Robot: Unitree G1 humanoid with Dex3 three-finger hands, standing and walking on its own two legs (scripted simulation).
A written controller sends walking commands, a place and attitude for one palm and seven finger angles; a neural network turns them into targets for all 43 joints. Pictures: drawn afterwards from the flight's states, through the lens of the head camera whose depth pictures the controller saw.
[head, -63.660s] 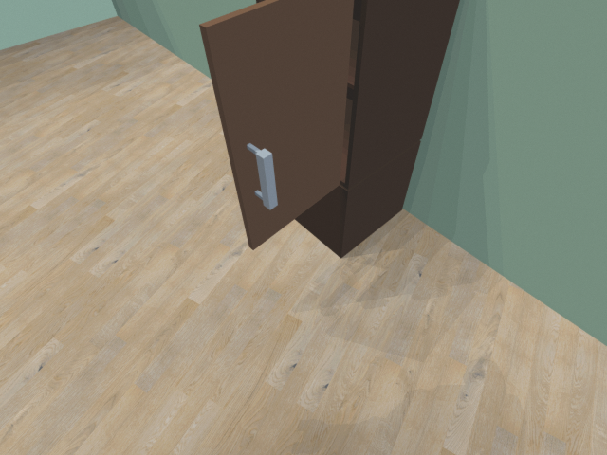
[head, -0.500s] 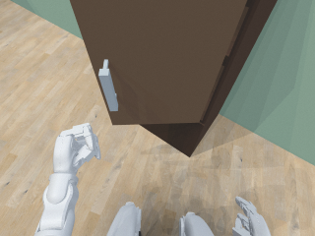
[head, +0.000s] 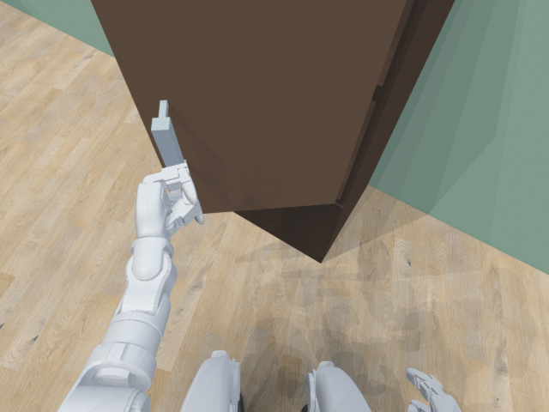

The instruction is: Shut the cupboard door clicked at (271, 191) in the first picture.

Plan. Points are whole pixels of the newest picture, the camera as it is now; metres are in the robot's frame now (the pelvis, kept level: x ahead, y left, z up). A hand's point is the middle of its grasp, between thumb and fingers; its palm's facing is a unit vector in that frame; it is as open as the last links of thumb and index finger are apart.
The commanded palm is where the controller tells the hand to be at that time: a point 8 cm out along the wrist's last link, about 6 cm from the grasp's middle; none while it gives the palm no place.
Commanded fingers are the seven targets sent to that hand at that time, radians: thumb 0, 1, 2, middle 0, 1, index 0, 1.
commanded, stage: bring the fist close to the handle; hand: left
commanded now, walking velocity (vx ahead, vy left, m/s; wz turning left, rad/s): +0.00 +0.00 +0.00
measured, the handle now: (174, 148) +0.51 +0.17 +0.03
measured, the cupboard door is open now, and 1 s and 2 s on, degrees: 39 33 19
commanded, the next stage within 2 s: push the door shut along its arc in 0.40 s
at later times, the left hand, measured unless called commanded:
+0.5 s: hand (196, 199) +0.41 +0.12 +0.04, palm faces +0.08 -1.00 -0.02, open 3.1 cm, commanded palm +0.38 +0.17 +0.04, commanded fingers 0.00 0.90 0.90 -1.30 -1.50 -1.30 -1.50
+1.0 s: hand (190, 164) +0.47 +0.14 +0.05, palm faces -0.01 -1.00 -0.03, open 3.1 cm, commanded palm +0.45 +0.16 +0.04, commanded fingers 0.00 0.90 0.90 -1.30 -1.50 -1.30 -1.50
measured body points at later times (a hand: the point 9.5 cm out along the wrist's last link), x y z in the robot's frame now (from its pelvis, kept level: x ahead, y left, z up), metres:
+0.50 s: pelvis +0.00 -0.01 +0.00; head +0.10 -0.01 +0.44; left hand +0.40 +0.17 +0.05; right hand +0.10 -0.27 -0.12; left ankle +0.05 +0.11 -0.63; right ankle +0.01 -0.12 -0.63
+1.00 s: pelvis -0.01 +0.00 -0.01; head +0.12 +0.00 +0.42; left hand +0.46 +0.19 +0.05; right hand +0.05 -0.26 -0.14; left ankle +0.05 +0.11 -0.63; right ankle +0.01 -0.12 -0.63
